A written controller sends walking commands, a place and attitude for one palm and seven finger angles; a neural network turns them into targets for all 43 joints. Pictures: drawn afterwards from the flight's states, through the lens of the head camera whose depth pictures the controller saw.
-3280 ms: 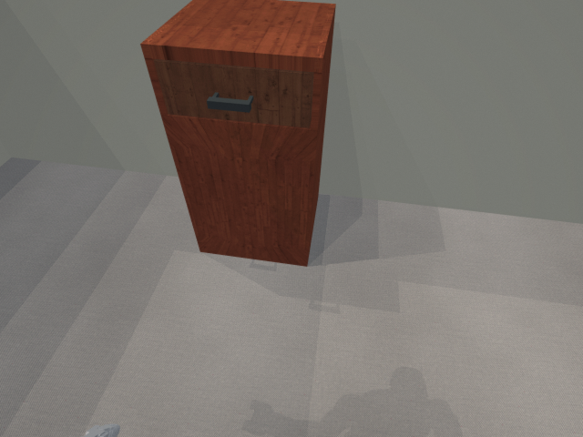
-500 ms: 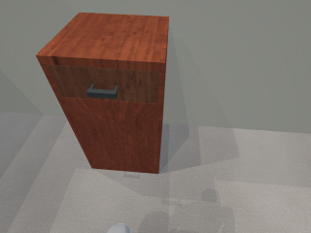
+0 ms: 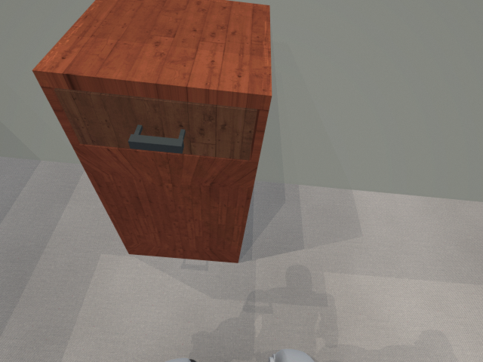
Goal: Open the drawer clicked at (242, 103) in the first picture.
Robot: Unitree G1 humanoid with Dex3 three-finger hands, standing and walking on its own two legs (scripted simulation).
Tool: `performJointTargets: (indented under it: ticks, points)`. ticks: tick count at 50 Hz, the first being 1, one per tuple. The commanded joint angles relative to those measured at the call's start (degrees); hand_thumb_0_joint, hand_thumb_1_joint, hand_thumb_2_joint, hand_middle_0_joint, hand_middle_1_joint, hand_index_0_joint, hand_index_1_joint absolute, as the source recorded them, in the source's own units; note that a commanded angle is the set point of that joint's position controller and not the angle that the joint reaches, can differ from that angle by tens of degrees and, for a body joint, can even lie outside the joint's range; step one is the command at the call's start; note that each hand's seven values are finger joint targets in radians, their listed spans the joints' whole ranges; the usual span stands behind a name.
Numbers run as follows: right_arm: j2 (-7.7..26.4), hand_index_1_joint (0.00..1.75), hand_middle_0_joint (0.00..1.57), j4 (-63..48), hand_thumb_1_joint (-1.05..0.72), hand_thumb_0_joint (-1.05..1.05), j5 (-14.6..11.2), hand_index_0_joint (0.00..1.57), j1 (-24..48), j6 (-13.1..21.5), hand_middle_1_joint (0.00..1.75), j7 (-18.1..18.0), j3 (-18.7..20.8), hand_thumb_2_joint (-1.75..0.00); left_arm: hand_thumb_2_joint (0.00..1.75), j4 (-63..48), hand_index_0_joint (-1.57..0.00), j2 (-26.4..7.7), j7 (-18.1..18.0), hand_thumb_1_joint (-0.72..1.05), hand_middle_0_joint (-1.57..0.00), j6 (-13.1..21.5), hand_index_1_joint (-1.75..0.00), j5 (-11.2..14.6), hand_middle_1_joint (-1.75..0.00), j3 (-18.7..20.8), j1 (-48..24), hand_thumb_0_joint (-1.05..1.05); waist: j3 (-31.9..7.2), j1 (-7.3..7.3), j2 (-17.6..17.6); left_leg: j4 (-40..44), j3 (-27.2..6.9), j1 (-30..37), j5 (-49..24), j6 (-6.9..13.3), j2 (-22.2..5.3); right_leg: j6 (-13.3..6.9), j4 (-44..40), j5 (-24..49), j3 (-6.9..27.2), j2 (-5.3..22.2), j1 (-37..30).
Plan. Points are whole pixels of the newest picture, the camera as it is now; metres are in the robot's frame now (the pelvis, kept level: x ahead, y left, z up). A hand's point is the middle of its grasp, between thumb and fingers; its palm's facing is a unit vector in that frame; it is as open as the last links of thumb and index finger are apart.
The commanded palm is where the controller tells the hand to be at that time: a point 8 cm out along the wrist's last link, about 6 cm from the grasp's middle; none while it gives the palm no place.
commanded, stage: come to a stop and stand still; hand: left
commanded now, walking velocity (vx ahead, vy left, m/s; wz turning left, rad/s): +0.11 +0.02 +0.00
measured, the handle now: (158, 137) +0.56 +0.23 -0.01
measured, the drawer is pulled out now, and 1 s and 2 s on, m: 0.00 0.00 0.00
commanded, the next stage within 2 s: look again from close up in 1.06 s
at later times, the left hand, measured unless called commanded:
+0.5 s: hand out of the picture -0.03 +0.11 -0.15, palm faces +0.13 -0.96 -0.25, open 7.3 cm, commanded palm none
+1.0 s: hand out of the picture -0.01 +0.17 -0.17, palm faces +0.09 -0.97 -0.21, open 7.4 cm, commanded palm none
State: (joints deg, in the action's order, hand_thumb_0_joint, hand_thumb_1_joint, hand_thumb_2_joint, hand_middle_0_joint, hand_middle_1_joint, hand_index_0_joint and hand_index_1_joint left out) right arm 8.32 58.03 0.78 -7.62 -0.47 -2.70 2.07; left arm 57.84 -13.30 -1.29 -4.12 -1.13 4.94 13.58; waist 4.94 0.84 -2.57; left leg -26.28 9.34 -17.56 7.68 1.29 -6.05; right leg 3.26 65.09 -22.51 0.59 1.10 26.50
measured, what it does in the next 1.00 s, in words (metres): steps on the spot: right foot, then left foot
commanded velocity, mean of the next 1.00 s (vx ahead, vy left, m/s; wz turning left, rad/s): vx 0.03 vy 0.09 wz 0.00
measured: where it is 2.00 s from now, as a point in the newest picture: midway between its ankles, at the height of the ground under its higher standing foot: outside the picture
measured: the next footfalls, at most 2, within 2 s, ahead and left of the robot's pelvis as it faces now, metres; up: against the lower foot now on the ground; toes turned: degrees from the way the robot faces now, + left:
right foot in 0.16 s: +0.01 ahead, -0.13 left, +0.00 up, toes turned -3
left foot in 0.68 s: +0.00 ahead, +0.11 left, +0.00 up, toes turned +6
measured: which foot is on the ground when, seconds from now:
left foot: down 0.00-0.16, up 0.18-0.66, down 0.68-1.00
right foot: up 0.00-0.14, down 0.16-1.00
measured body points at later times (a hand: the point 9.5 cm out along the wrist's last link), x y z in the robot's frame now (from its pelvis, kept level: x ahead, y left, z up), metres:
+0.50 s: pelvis -0.02 -0.06 +0.01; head +0.00 -0.10 +0.46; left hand -0.04 +0.16 -0.13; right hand -0.04 -0.30 -0.17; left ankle -0.05 +0.09 -0.68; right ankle -0.04 -0.17 -0.74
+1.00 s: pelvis -0.01 +0.00 +0.00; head -0.01 -0.02 +0.45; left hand -0.01 +0.22 -0.15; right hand +0.08 -0.22 -0.16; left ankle -0.04 +0.11 -0.74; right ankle -0.03 -0.12 -0.74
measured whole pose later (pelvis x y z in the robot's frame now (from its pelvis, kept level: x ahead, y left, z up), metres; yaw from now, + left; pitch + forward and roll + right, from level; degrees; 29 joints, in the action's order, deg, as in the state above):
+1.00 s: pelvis -0.01 +0.00 +0.00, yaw +1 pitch -1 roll +1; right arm 9.5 60.4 0.1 -8.6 -0.1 -1.8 1.0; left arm 63.7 -8.0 -1.7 0.4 -0.9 0.7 15.1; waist 0.6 1.5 1.6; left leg -26.1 4.8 -8.3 16.7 0.2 -0.7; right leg 0.4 28.1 -16.8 -3.4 2.5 10.3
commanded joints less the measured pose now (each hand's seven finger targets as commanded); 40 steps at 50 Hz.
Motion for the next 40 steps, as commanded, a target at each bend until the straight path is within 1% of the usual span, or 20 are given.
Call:
performJointTargets:
  ticks: [1,4,6,7,8,9,10,11,13,15,21,25,28,31,32,34,35,36,37,40]
  points:
    - [10.45,0.30,0.20,-1.66,-0.90,0.00,0.74,0.20,-3.99,0.16,0.30,-0.04,2.98,-0.90,0.90,-2.52,-0.20,-0.43,0.57,0.90,-0.20,-0.20,-0.30,-0.30,-0.30,0.10,4.98,0.00,-6.53,-1.46,15.62,12.40,-11.76,3.61,2.31,7.15,-12.70,-0.76,-10.32,-1.38,-1.53,2.40,-3.07]
    - [11.69,0.30,0.20,-1.06,-0.90,0.00,1.36,0.20,-4.27,-0.42,0.30,0.92,3.37,-0.90,0.90,-2.13,-0.20,0.57,0.57,0.90,-0.20,1.22,-0.30,0.08,-0.30,-0.83,4.98,0.00,-5.91,-1.68,17.36,14.06,-14.18,0.22,18.00,5.50,-11.29,-2.26,-24.60,-4.66,-4.51,1.52,-10.89]
    - [10.80,0.30,0.20,-0.34,-0.90,0.00,1.04,0.20,-4.13,-0.78,0.30,1.56,3.20,-0.90,0.90,0.52,-0.20,0.40,0.29,0.90,-0.20,2.64,-0.30,0.02,-0.30,-1.08,10.67,0.00,-6.14,1.24,11.67,10.15,-10.55,-5.03,23.20,1.84,-6.50,-2.54,-39.21,3.54,-6.78,-0.04,-21.56]
    - [7.91,0.30,0.20,-0.24,-0.90,0.00,0.34,0.20,-5.93,-1.13,0.30,1.83,2.61,-0.90,0.90,0.87,-0.20,-2.42,0.06,0.90,-0.20,3.35,-0.30,-0.54,-0.30,-1.05,11.50,0.00,-5.46,1.29,2.67,2.85,-6.59,-8.21,23.78,-1.04,-2.37,-3.12,-47.33,0.38,-2.21,4.42,-23.05]
    - [3.28,0.30,0.20,-1.52,-0.90,0.00,-0.26,0.20,-6.18,-1.58,0.30,2.15,1.55,-0.90,0.90,-0.27,-0.20,-6.86,-0.33,0.90,-0.20,3.93,-0.30,-0.99,-0.30,-0.75,8.95,0.00,-2.22,0.50,-13.79,-8.70,-4.18,-12.76,21.32,-3.83,2.61,-7.17,-58.10,-16.70,15.68,16.49,-16.31]
    - [5.64,0.30,0.20,-3.03,-0.90,0.00,0.26,0.20,-3.11,-1.96,0.30,2.52,1.97,-0.90,0.90,-2.63,-0.20,-9.23,-0.61,0.90,-0.20,3.36,-0.30,-0.58,-0.30,-0.74,4.72,0.00,2.83,1.34,-13.50,-14.70,-7.48,-11.64,20.15,-2.91,2.12,-8.94,-63.03,-23.97,20.66,21.17,-5.03]
    - [6.28,0.30,0.20,-2.70,-0.90,0.00,0.52,0.20,-4.41,-1.98,0.30,3.06,2.21,-0.90,0.90,-3.65,-0.20,-9.46,-0.69,0.90,-0.20,3.58,-0.30,-0.64,-0.30,-0.67,0.93,0.00,2.62,-0.42,-11.18,-18.61,-8.67,-9.27,17.14,-2.38,1.97,-9.23,-63.28,-23.57,19.00,20.75,-1.18]
    - [5.91,0.30,0.20,-1.82,-0.90,0.00,0.63,0.20,-4.65,-2.43,0.30,2.91,2.22,-0.90,0.90,-3.53,-0.20,-7.80,-0.94,0.90,-0.20,4.06,-0.30,-0.49,-0.30,-0.40,0.28,0.00,4.80,-0.30,-13.44,-21.61,-9.60,-9.84,14.34,-2.13,2.60,-7.97,-62.88,-18.15,18.94,18.63,-0.72]
    - [6.34,0.30,0.20,1.10,-0.90,0.00,0.78,0.20,-10.16,-2.12,0.30,3.16,2.26,-0.90,0.90,-3.42,-0.20,-5.48,-0.76,0.90,-0.20,4.60,-0.30,-0.08,-0.30,-1.19,-1.21,0.00,5.96,-2.30,-9.27,-25.79,-9.43,-10.62,8.34,-2.42,2.65,-6.99,-58.57,-4.71,9.95,15.00,-4.52]
    - [6.51,0.30,0.20,1.62,-0.90,0.00,0.65,0.20,-12.35,-1.59,0.30,3.25,2.25,-0.90,0.90,-3.08,-0.20,-5.09,-0.56,0.90,-0.20,5.03,-0.30,0.06,-0.30,-0.89,1.08,0.00,3.10,-1.57,-6.91,-27.49,-8.55,-12.56,6.63,-3.25,3.43,-7.06,-54.98,5.62,6.21,14.24,-12.26]
    - [6.63,0.30,0.20,-0.86,-0.90,0.00,0.57,0.20,-8.09,-1.64,0.30,2.61,2.16,-0.90,0.90,-0.19,-0.20,-4.64,-1.45,0.90,-0.20,5.16,-0.30,-0.04,-0.30,-0.27,9.60,0.00,-2.53,2.42,-6.46,-27.78,-9.53,-16.54,10.75,-4.53,3.21,-11.17,-48.85,26.41,8.73,18.83,-25.26]
    - [5.81,0.30,0.20,-2.15,-0.90,0.00,0.18,0.20,-5.77,-1.68,0.30,2.39,1.68,-0.90,0.90,0.72,-0.20,-5.21,-1.76,0.90,-0.20,5.09,-0.30,-0.56,-0.30,-0.04,10.49,0.00,-4.53,2.76,-7.45,-22.31,-8.99,-13.45,15.21,-4.48,3.31,-13.09,-46.53,34.13,9.43,19.59,-26.37]
    - [4.82,0.30,0.20,-2.12,-0.90,0.00,-0.35,0.20,-5.66,-1.15,0.30,2.36,1.24,-0.90,0.90,0.81,-0.20,-5.96,-1.41,0.90,-0.20,4.73,-0.30,-0.94,-0.30,0.10,8.40,0.00,-4.72,2.05,-9.00,-14.32,-7.32,-5.78,16.08,-3.55,4.23,-12.60,-45.88,33.34,7.96,18.32,-21.65]
    - [4.48,0.30,0.20,-0.04,-0.90,0.00,-0.56,0.20,-10.48,-0.34,0.30,1.98,0.94,-0.90,0.90,1.32,-0.20,-5.22,-1.12,0.90,-0.20,4.22,-0.30,-0.51,-0.30,-0.30,5.00,0.00,-5.13,-1.24,-9.34,0.72,-4.69,8.64,4.12,-2.95,5.68,-8.24,-41.81,26.48,3.70,13.34,-13.16]
    - [5.74,0.30,0.20,0.77,-0.90,0.00,-0.46,0.20,-12.20,0.29,0.30,1.73,0.84,-0.90,0.90,1.46,-0.20,-3.54,-1.00,0.90,-0.20,3.90,-0.30,-0.18,-0.30,-0.73,5.15,0.00,-5.91,-1.66,-4.71,4.13,-5.77,13.26,-0.39,-2.33,3.87,-6.41,-38.30,21.95,1.59,10.03,-10.98]
    - [12.31,0.30,0.20,0.09,-0.90,0.00,0.06,0.20,-11.86,0.91,0.30,1.20,1.70,-0.90,0.90,1.30,-0.20,1.35,-0.85,0.90,-0.20,3.45,-0.30,0.36,-0.30,-1.86,7.41,0.00,-7.11,-0.78,14.20,8.03,-20.46,13.94,-13.87,4.19,-11.06,-2.27,-29.53,-1.48,-5.16,3.41,-5.44]
    - [12.29,0.30,0.20,-0.32,-0.90,0.00,0.32,0.20,-9.52,0.43,0.30,1.12,1.50,-0.90,0.90,1.47,-0.20,1.69,-0.99,0.90,-0.20,3.33,-0.30,0.07,-0.30,-2.10,6.66,0.00,-4.79,-0.48,12.98,10.52,-19.69,8.25,-8.88,6.60,-11.82,-2.38,-25.00,-6.95,-4.25,3.02,-6.89]
    - [11.91,0.30,0.20,-1.06,-0.90,0.00,0.51,0.20,-7.79,0.54,0.30,0.80,1.30,-0.90,0.90,1.16,-0.20,2.19,-0.65,0.90,-0.20,3.45,-0.30,-0.05,-0.30,-2.40,6.40,0.00,-1.88,0.29,9.32,10.30,-18.75,5.86,-9.57,6.88,-11.23,-2.28,-23.61,-5.39,-3.63,3.20,-5.58]
    - [10.11,0.30,0.20,-0.18,-0.90,0.00,0.49,0.20,-6.72,0.99,0.30,0.46,0.75,-0.90,0.90,2.44,-0.20,2.34,-0.66,0.90,-0.20,3.06,-0.30,-0.21,-0.30,-2.51,5.70,0.00,-1.60,-0.11,15.05,11.34,-17.47,7.02,-12.63,6.49,-9.02,-2.15,-21.81,-4.81,-3.47,3.79,-5.70]
    - [8.25,0.30,0.20,0.15,-0.90,0.00,0.26,0.20,-4.58,1.03,0.30,0.02,-0.16,-0.90,0.90,3.58,-0.20,0.86,-0.36,0.90,-0.20,3.20,-0.30,0.31,-0.30,-2.54,6.18,0.00,-2.19,0.49,15.47,7.21,-12.57,9.34,-25.34,6.50,-6.35,-2.39,-25.48,-1.75,-2.80,4.01,-8.27]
